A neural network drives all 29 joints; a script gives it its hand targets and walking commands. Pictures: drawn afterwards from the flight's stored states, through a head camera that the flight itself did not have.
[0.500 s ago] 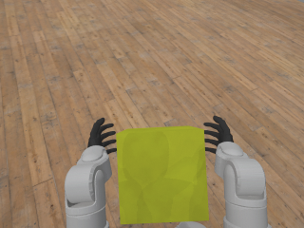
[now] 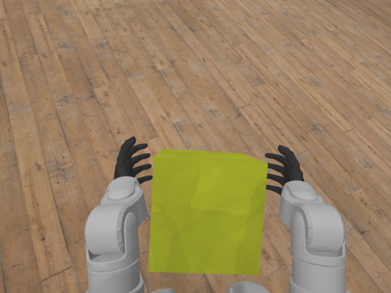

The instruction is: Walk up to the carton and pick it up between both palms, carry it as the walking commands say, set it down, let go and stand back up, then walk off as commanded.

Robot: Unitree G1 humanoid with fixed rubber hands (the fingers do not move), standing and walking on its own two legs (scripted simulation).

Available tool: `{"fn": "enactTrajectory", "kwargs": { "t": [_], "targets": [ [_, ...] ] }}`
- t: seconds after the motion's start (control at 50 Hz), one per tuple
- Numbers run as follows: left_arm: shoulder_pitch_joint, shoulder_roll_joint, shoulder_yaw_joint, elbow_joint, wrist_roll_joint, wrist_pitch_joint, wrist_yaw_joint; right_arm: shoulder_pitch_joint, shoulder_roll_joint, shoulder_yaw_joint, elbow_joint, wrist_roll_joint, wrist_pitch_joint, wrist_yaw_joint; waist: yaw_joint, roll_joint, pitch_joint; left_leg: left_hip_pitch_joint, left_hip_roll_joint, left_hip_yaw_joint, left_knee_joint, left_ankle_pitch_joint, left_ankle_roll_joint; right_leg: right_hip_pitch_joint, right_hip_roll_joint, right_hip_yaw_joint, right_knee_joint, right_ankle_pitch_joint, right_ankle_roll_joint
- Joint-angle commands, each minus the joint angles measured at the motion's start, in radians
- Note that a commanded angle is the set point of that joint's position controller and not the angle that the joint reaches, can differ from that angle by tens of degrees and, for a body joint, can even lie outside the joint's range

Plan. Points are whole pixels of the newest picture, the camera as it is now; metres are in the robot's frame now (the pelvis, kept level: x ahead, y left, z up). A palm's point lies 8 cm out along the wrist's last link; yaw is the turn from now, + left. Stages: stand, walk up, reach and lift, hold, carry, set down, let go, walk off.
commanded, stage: carry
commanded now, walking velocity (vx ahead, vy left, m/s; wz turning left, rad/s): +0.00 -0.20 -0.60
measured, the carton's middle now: (203, 202) +0.31 +0.01 -0.06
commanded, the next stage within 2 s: none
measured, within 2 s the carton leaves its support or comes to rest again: neither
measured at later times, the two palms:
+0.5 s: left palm (95, 100) +0.48 +0.28 +0.04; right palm (221, 134) +0.43 +0.00 +0.04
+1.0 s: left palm (123, 36) +0.76 +0.28 +0.02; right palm (209, 78) +0.63 +0.02 +0.02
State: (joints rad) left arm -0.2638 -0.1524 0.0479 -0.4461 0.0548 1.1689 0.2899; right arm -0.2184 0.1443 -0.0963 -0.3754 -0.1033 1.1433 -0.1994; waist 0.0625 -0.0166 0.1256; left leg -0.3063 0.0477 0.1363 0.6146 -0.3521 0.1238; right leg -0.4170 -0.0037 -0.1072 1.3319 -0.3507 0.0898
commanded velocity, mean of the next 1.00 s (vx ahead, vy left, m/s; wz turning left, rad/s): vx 0.00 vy -0.20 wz -0.60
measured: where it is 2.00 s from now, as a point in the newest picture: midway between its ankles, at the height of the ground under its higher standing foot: (165, 207)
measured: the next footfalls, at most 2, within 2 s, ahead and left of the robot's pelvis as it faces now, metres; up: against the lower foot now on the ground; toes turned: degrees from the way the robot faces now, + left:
right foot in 0.24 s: +0.10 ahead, -0.10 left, +0.00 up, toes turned -11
left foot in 0.36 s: +0.16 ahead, +0.20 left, +0.00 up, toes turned -3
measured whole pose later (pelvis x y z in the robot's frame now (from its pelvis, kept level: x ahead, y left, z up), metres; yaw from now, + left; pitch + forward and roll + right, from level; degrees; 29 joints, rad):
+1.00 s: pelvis +0.42 +0.26 -0.07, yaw -26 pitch +1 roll -7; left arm -0.35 -0.18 0.03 -0.44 0.06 1.18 0.29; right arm -0.22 0.15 -0.15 -0.40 -0.10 1.22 -0.19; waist 0.10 -0.04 0.13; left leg -0.64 0.16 -0.11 1.08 -0.45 -0.10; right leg -0.39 -0.02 -0.10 1.05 -0.59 0.06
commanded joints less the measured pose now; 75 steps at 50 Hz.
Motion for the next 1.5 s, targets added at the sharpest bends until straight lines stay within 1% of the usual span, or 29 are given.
{"fn": "enactTrajectory", "kwargs": {
  "t": [0.0, 0.06, 0.14, 0.16, 0.18, 0.2, 0.24, 0.28, 0.3, 0.32, 0.36, 0.62, 0.66, 0.7, 0.72, 0.74, 0.76, 0.78, 0.84, 0.92, 0.94, 0.96, 0.98, 1.04, 1.22, 1.42, 1.44, 1.46, 1.48],
  "targets": [
    [-0.362, -0.967, -0.700, -0.108, -0.331, 0.010, -0.275, -0.392, 0.873, 0.519, -0.210, 0.361, -0.023, 0.229, -0.066, 0.217, -0.559, 0.697, 0.256, -0.147, -0.166, 1.245, -0.286, -0.387, -0.020, 0.066, 0.091, 0.114, -0.018],
    [-0.369, -0.937, -0.686, -0.161, -0.318, 0.019, -0.255, -0.345, 0.857, 0.517, -0.211, 0.385, 0.004, 0.238, -0.058, 0.259, -0.528, 0.664, 0.199, -0.031, -0.202, 1.389, -0.416, -0.311, 0.029, -0.032, 0.002, 0.073, -0.030],
    [-0.360, -0.925, -0.663, -0.188, -0.321, 0.048, -0.240, -0.374, 0.800, 0.481, -0.221, 0.402, 0.044, 0.243, 0.050, 0.471, -0.414, 0.280, -0.027, 0.398, -0.128, 2.164, -0.954, 0.267, 0.153, -0.451, -0.741, -0.283, -0.028],
    [-0.341, -0.933, -0.638, -0.185, -0.340, 0.042, -0.248, -0.453, 0.782, 0.493, -0.263, 0.421, 0.037, 0.232, 0.162, 0.296, -0.429, 0.076, -0.170, 0.432, 0.583, 2.493, -1.110, 0.589, 0.115, -0.435, -1.241, -0.208, -0.146],
    [-0.408, -0.976, -0.679, -0.202, -0.369, 0.044, -0.245, -0.382, 0.816, 0.519, -0.256, 0.433, 0.049, 0.220, 0.089, -0.557, -0.438, -0.166, -0.090, -0.014, 1.592, 0.298, -0.699, 0.559, -0.114, -0.037, -1.225, 0.488, -0.185],
    [-0.280, -0.984, -0.707, -0.173, -0.368, 0.084, -0.241, -0.397, 0.852, 0.582, -0.296, 0.434, 0.059, 0.219, 0.069, -0.563, -0.562, -0.500, -0.004, -0.328, 1.635, -0.772, -0.434, 0.752, -0.241, 0.239, -1.003, 0.767, -0.220],
    [-0.392, -0.912, -0.687, -0.103, -0.348, 0.079, -0.253, -0.305, 0.857, 0.494, -0.094, 0.344, 0.029, 0.204, -0.008, 0.082, -0.619, -0.466, 0.044, -0.417, 1.126, -0.550, -0.162, 0.645, -0.272, 0.355, -0.689, 1.101, -0.147],
    [-0.432, -0.899, -0.698, -0.137, -0.315, 0.086, -0.259, -0.307, 0.822, 0.473, -0.113, 0.347, 0.029, 0.202, -0.027, 0.048, -0.428, -0.517, 0.130, -0.463, 0.439, -0.551, -0.155, 0.505, -0.281, 0.383, -0.604, 0.962, -0.119],
    [-0.398, -0.949, -0.684, -0.118, -0.322, 0.071, -0.274, -0.460, 0.816, 0.527, -0.303, 0.386, 0.000, 0.203, -0.053, -0.057, -0.453, -0.104, 0.193, -0.492, 0.009, -0.265, -0.131, 0.191, -0.244, 0.300, -0.577, 0.767, -0.088],
    [-0.333, -0.960, -0.640, -0.007, -0.305, 0.096, -0.280, -0.516, 0.814, 0.528, -0.319, 0.384, 0.006, 0.203, -0.089, -0.033, -0.471, 0.259, 0.123, -0.233, -0.238, 0.236, -0.158, -0.002, -0.112, 0.128, -0.574, 0.322, -0.073],
    [-0.305, -0.960, -0.678, 0.056, -0.327, 0.087, -0.285, -0.450, 0.802, 0.486, -0.196, 0.336, 0.001, 0.196, -0.046, 0.429, -0.585, 0.546, 0.494, -0.564, -0.166, 1.097, -0.188, -0.321, 0.077, 0.079, -0.027, -0.313, -0.011],
    [-0.252, -0.957, -0.612, 0.135, -0.260, 0.077, -0.273, -0.426, 0.759, 0.438, -0.204, 0.339, 0.033, 0.231, -0.067, 0.295, -0.340, 0.522, 0.258, -0.016, -0.069, 1.555, -0.380, -0.384, 0.057, -0.158, 0.000, -0.022, -0.068],
    [-0.261, -0.948, -0.593, 0.128, -0.253, 0.078, -0.266, -0.501, 0.739, 0.451, -0.252, 0.357, 0.038, 0.230, -0.042, 0.333, -0.308, 0.429, 0.185, 0.108, -0.066, 1.755, -0.471, -0.224, 0.118, -0.277, -0.211, -0.034, -0.084],
    [-0.253, -0.946, -0.576, 0.107, -0.266, 0.075, -0.258, -0.515, 0.708, 0.428, -0.270, 0.360, 0.043, 0.221, 0.025, 0.452, -0.327, 0.280, 0.070, 0.310, 0.103, 2.379, -0.738, 0.150, 0.258, -0.550, -0.605, -0.155, -0.069],
    [-0.245, -0.963, -0.575, 0.077, -0.287, 0.073, -0.257, -0.544, 0.694, 0.424, -0.310, 0.374, 0.038, 0.209, 0.125, 0.395, -0.414, 0.127, -0.049, 0.395, 0.740, 2.697, -0.893, 0.465, 0.225, -0.520, -0.969, -0.141, -0.179],
    [-0.267, -1.015, -0.610, 0.075, -0.297, 0.063, -0.255, -0.521, 0.692, 0.429, -0.301, 0.382, 0.038, 0.207, 0.180, -0.321, -0.481, -0.387, -0.045, 0.082, 1.952, 1.001, -0.759, 0.764, -0.119, -0.017, -1.073, 0.381, -0.334],
    [-0.197, -1.002, -0.614, 0.105, -0.305, 0.074, -0.250, -0.518, 0.724, 0.465, -0.305, 0.390, 0.042, 0.211, 0.095, -0.581, -0.644, -0.820, -0.033, -0.309, 2.207, -0.761, -0.556, 1.024, -0.450, 0.591, -0.771, 1.163, -0.504],
    [-0.174, -0.982, -0.632, 0.049, -0.324, 0.056, -0.245, -0.518, 0.765, 0.480, -0.313, 0.369, 0.024, 0.193, 0.066, -0.272, -0.687, -0.797, -0.035, -0.411, 1.887, -0.673, -0.400, 1.002, -0.362, 0.614, -0.777, 1.293, -0.421],
    [-0.382, -0.993, -0.690, -0.113, -0.323, 0.040, -0.244, -0.552, 0.810, 0.476, -0.352, 0.391, -0.013, 0.188, -0.022, 0.240, -0.445, -0.708, 0.153, -0.673, 1.093, -0.676, -0.157, 0.412, -0.350, 0.608, -0.578, 0.746, -0.203],
    [-0.320, -0.993, -0.691, -0.053, -0.324, 0.074, -0.276, -0.406, 0.853, 0.481, -0.269, 0.358, -0.001, 0.185, -0.094, -0.010, -0.613, 0.123, 0.110, -0.225, 0.024, 0.168, -0.181, 0.041, -0.091, 0.066, -0.482, 0.508, -0.100],
    [-0.281, -1.011, -0.692, -0.010, -0.325, 0.071, -0.278, -0.380, 0.886, 0.486, -0.208, 0.345, 0.000, 0.187, -0.106, 0.108, -0.668, 0.363, 0.161, -0.207, -0.117, 0.606, -0.177, -0.098, 0.014, 0.006, -0.300, -0.034, -0.071],
    [-0.253, -1.004, -0.681, 0.018, -0.324, 0.063, -0.276, -0.372, 0.862, 0.470, -0.146, 0.332, 0.003, 0.188, -0.071, 0.421, -0.717, 0.490, 0.394, -0.422, -0.066, 1.138, -0.201, -0.254, 0.111, -0.028, -0.016, -0.294, -0.029],
    [-0.277, -1.005, -0.691, -0.012, -0.324, 0.053, -0.274, -0.422, 0.869, 0.474, -0.187, 0.354, -0.003, 0.196, -0.055, 0.499, -0.756, 0.535, 0.456, -0.502, -0.027, 1.290, -0.191, -0.247, 0.065, 0.088, 0.068, -0.313, -0.032],
    [-0.293, -1.050, -0.670, -0.062, -0.332, 0.049, -0.273, -0.558, 0.888, 0.516, -0.373, 0.405, -0.016, 0.210, -0.072, 0.307, -0.634, 0.515, 0.409, -0.387, 0.003, 1.147, -0.165, -0.340, 0.012, 0.105, 0.167, -0.179, -0.027],
    [-0.182, -0.977, -0.605, 0.052, -0.291, 0.079, -0.296, -0.426, 0.896, 0.542, -0.257, 0.343, 0.031, 0.188, -0.087, 0.201, -0.478, 0.658, 0.398, -0.185, 0.032, 1.145, -0.091, -0.524, -0.020, 0.013, 0.020, -0.082, -0.083],
    [-0.132, -0.986, -0.506, 0.084, -0.239, 0.090, -0.292, -0.551, 0.939, 0.649, -0.291, 0.426, 0.068, 0.209, -0.023, 0.293, -0.578, 0.422, 0.303, 0.085, 0.318, 1.300, -0.132, 0.107, 0.143, -0.116, -0.700, 0.187, -0.180],
    [-0.124, -0.989, -0.492, 0.104, -0.235, 0.090, -0.295, -0.601, 0.943, 0.666, -0.307, 0.438, 0.071, 0.211, -0.001, 0.114, -0.586, 0.221, 0.216, 0.096, 0.568, 0.888, -0.175, 0.327, 0.072, 0.031, -0.846, 0.669, -0.227],
    [-0.095, -0.985, -0.481, 0.120, -0.247, 0.085, -0.297, -0.591, 0.959, 0.696, -0.326, 0.432, 0.075, 0.206, -0.026, -0.279, -0.632, -0.126, 0.033, 0.072, 0.844, -0.103, -0.235, 0.622, -0.188, 0.382, -0.701, 1.629, -0.369],
    [-0.066, -0.976, -0.474, 0.114, -0.260, 0.088, -0.298, -0.594, 0.940, 0.702, -0.345, 0.437, 0.077, 0.202, -0.021, -0.386, -0.632, -0.269, -0.052, -0.018, 0.934, -0.358, -0.246, 0.658, -0.238, 0.499, -0.721, 1.764, -0.442]
  ]
}}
